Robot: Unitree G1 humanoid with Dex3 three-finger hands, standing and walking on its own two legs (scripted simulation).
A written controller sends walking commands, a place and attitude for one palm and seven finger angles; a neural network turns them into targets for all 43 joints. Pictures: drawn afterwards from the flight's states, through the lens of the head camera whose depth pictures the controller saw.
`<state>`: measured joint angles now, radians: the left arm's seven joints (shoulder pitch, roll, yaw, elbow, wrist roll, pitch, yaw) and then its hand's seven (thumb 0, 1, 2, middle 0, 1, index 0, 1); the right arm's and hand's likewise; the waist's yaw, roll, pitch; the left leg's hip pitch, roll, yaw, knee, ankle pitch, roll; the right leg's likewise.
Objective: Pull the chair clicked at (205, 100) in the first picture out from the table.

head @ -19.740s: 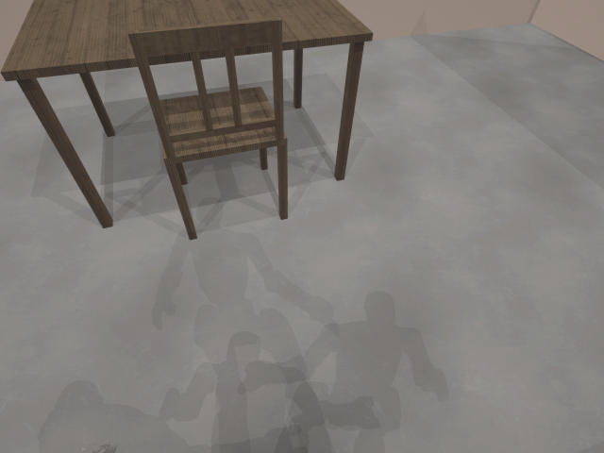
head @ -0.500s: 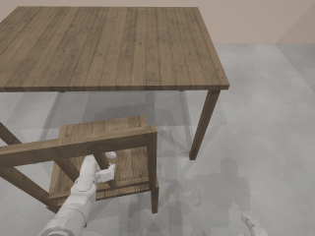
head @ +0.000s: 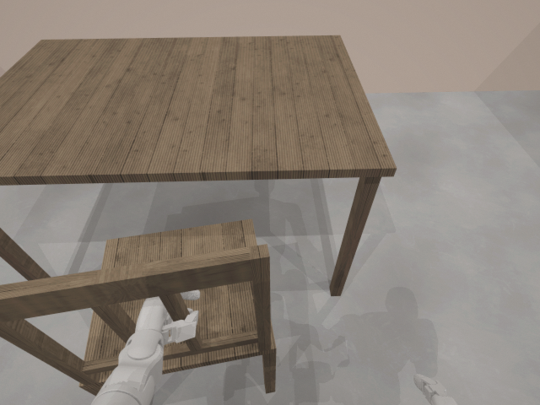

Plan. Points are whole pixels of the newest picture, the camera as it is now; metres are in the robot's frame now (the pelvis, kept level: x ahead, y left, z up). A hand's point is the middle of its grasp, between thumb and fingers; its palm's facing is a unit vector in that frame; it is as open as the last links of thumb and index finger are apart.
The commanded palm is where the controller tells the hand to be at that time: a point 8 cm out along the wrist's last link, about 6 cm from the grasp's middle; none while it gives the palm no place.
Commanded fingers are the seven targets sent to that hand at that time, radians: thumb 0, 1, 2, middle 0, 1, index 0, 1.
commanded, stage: open the thumb and straighten the fingers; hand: left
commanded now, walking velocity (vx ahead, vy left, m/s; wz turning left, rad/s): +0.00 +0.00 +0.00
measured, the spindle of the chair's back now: (128, 331) +0.26 +0.28 -0.12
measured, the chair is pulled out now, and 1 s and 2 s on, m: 0.20 0.20 0.20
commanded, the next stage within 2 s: draw the fingers out of the gap in 0.82 s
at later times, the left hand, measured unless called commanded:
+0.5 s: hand (184, 317) +0.28 +0.17 -0.08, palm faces +0.06 -0.98 -0.18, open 12.7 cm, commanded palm +0.25 +0.21 -0.05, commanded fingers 0.00 -0.55 0.20 -0.20 -0.58 -0.20 -0.58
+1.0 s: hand (186, 318) +0.28 +0.17 -0.09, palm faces +0.08 -0.98 -0.17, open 17.4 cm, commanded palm +0.24 +0.21 -0.06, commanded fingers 0.00 -0.55 0.20 0.00 0.00 0.00 0.00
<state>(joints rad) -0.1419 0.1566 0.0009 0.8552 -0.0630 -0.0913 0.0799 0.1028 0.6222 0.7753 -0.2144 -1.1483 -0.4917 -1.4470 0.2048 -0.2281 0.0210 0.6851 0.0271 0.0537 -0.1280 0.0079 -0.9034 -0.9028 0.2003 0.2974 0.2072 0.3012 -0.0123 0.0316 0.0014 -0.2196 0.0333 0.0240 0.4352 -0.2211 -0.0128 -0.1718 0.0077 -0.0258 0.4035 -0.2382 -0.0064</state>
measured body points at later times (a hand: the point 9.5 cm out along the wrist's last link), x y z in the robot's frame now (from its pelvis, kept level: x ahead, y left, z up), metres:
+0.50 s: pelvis -0.02 +0.01 -0.04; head +0.01 +0.00 +0.41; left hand +0.27 +0.22 -0.06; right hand +0.12 -0.25 -0.14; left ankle +0.00 +0.13 -0.74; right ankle -0.02 -0.11 -0.74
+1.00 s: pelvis -0.02 +0.01 -0.05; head +0.01 +0.00 +0.40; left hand +0.27 +0.22 -0.07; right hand +0.12 -0.25 -0.15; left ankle +0.00 +0.13 -0.74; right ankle -0.02 -0.11 -0.74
